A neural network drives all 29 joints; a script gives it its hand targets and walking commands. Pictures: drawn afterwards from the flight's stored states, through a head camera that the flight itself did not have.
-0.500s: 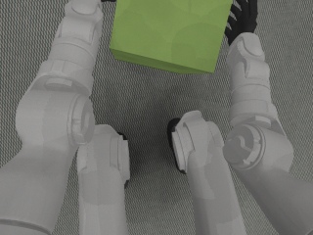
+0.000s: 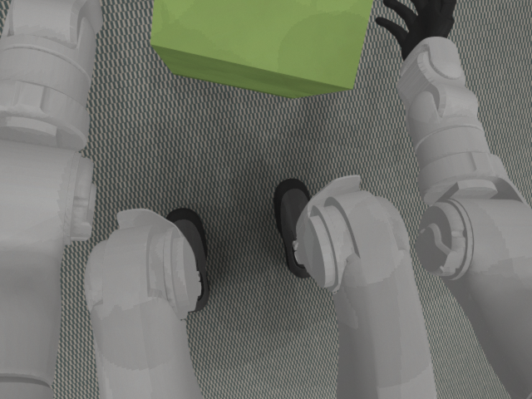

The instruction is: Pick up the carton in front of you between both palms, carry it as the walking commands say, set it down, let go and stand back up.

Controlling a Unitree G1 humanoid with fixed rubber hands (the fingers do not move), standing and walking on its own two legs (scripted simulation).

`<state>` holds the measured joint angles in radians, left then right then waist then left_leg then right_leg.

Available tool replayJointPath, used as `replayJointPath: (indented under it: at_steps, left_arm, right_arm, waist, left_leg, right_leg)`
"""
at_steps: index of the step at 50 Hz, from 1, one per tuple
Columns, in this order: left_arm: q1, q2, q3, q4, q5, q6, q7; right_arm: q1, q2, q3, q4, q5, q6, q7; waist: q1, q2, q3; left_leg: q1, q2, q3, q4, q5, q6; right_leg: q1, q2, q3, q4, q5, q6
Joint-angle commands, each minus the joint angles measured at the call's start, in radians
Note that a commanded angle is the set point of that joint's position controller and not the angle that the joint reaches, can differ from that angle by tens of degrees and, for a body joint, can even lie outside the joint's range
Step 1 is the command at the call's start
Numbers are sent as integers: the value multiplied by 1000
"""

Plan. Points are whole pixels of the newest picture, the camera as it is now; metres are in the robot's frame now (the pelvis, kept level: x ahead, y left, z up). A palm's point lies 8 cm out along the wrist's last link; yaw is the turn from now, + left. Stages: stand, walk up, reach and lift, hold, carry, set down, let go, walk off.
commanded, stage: set down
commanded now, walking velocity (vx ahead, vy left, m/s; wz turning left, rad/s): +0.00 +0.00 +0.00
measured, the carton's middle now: (256, 1) +0.55 -0.04 -0.24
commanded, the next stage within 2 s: let go in 0.96 s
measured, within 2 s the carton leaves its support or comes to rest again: neither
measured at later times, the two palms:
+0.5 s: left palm out of the picture +0.59 +0.15 +0.00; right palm out of the picture +0.48 -0.23 +0.01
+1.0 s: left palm out of the picture +0.59 +0.16 +0.16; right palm out of the picture +0.48 -0.23 +0.16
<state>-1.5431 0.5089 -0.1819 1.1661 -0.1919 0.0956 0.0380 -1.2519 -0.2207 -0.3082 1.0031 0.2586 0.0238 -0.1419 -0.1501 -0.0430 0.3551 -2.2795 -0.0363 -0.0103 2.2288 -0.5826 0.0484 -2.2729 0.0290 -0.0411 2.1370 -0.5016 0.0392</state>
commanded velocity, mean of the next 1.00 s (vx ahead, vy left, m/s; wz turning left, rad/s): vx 0.00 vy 0.00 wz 0.00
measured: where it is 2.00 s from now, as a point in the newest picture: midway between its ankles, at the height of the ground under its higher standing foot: (245, 260)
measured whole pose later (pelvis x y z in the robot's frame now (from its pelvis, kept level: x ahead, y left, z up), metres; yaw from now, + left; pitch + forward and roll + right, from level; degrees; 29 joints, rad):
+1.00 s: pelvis +0.04 +0.01 +0.25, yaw +2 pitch +46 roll -3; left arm -1.22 0.39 0.12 1.03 0.05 0.21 -0.06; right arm -0.87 -0.06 -0.41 0.65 0.05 0.17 -0.10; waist -0.18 0.04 -0.10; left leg -1.68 -0.06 -0.04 1.29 -0.41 0.03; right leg -1.68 0.02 0.01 1.23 -0.34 0.03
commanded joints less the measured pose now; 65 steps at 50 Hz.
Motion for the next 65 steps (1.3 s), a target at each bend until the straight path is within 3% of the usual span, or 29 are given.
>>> replayJointPath:
  at_steps: [1, 6, 14, 21, 30, 49, 53, 58, 61, 65]
  left_arm:
    - [-323, 71, 21, -139, 4, 4, -2]
    - [-265, 88, 96, -198, 45, 54, -6]
    - [-138, 62, 213, -84, 122, 45, -53]
    - [-126, 66, 231, -149, 146, 52, -71]
    - [-101, 39, 230, -269, 164, 107, -81]
    - [66, -38, 318, -227, 252, 97, -100]
    - [195, -87, 356, -261, 288, 82, -78]
    - [449, -200, 399, -420, 328, 62, -8]
    - [598, -255, 408, -530, 337, 44, 35]
    - [760, -289, 395, -635, 312, 13, 62]
  right_arm:
    - [-141, -121, 2, -170, 7, 4, -30]
    - [-90, -84, -7, -335, -35, 67, -75]
    - [-14, 35, -14, -330, -111, 94, -60]
    - [43, 38, -35, -399, -132, 110, -51]
    - [122, 23, -63, -492, -134, 147, -31]
    - [239, 62, -107, -452, -217, 130, 44]
    - [348, 60, -99, -456, -253, 108, 79]
    - [548, 20, -50, -508, -304, 73, 149]
    - [653, -12, -2, -547, -317, 57, 193]
    - [790, -35, 68, -563, -305, 38, 233]
  waist:
    - [-83, 269, -1386]
    - [-77, 235, -1452]
    - [-40, 157, -1229]
    - [-59, 203, -1353]
    - [-75, 285, -1491]
    - [-64, 237, -1358]
    - [-45, 235, -1398]
    - [-21, 219, -1437]
    - [-11, 177, -1357]
    - [-2, 127, -1186]
  left_leg:
    - [801, 28, -42, -228, 243, -30]
    - [798, -3, -4, -302, 201, -16]
    - [600, -11, -3, -437, 163, 1]
    - [748, -25, 6, -556, 206, -6]
    - [1044, -37, -1, -711, 354, -32]
    - [1285, -34, -42, -1079, 455, -56]
    - [1399, -33, -49, -1149, 551, -65]
    - [1580, -29, -64, -1245, 691, -78]
    - [1606, -29, -64, -1321, 652, -79]
    - [1562, -29, -41, -1428, 497, -75]
  right_leg:
    - [603, -1, -61, -172, 304, 23]
    - [716, 31, -70, -264, 292, 20]
    - [696, 39, -42, -390, 286, 40]
    - [754, 39, -51, -508, 323, 45]
    - [778, 38, -72, -658, 387, 38]
    - [976, 30, -65, -1006, 438, 37]
    - [1064, 33, -58, -1074, 484, 29]
    - [1211, 39, -47, -1159, 551, 6]
    - [1332, 32, -29, -1221, 544, -8]
    - [1523, 17, 6, -1302, 511, -20]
